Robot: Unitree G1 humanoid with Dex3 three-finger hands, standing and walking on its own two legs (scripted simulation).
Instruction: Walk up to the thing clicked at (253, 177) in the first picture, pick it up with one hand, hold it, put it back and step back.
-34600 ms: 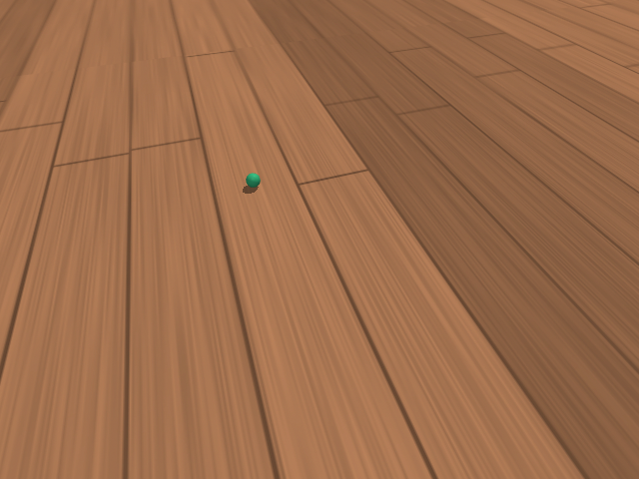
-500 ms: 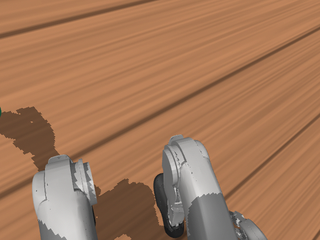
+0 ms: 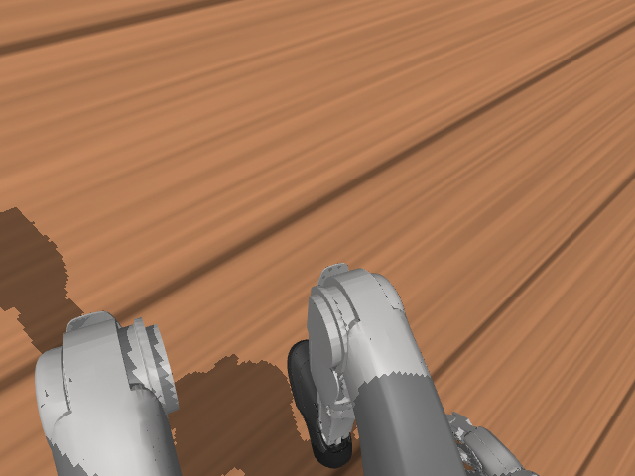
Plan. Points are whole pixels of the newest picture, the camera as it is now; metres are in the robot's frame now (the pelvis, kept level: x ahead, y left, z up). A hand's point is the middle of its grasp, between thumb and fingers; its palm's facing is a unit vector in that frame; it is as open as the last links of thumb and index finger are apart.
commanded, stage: rest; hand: left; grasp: from above
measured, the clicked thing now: out of the picture +0.42 +0.37 -0.25
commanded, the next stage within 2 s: open in 0.52 s
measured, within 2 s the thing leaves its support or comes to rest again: rests again in 0.68 s
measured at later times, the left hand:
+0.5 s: hand out of the picture +0.41 +0.37 -0.23, palm faces -0.41 -0.17 -0.89, open 9.7 cm
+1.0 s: hand out of the picture +0.42 +0.37 -0.23, palm faces -0.40 -0.17 -0.90, open 12.1 cm
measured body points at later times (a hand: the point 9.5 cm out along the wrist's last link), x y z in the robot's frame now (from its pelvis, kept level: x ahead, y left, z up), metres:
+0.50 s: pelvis +0.00 +0.01 +0.00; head +0.25 +0.14 +0.34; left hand +0.43 +0.38 -0.18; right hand +0.08 -0.26 -0.07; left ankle +0.06 +0.13 -0.26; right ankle +0.11 -0.13 -0.26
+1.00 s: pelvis +0.00 +0.01 +0.00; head +0.25 +0.14 +0.34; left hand +0.44 +0.38 -0.18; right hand +0.08 -0.26 -0.06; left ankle +0.06 +0.13 -0.26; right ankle +0.11 -0.13 -0.26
